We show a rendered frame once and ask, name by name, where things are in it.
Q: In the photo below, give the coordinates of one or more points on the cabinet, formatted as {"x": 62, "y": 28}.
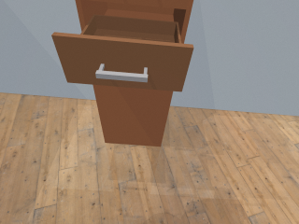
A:
{"x": 133, "y": 116}

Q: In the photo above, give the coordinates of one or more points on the handle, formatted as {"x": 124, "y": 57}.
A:
{"x": 100, "y": 73}

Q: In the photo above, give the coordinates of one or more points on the drawer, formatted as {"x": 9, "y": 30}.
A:
{"x": 125, "y": 45}

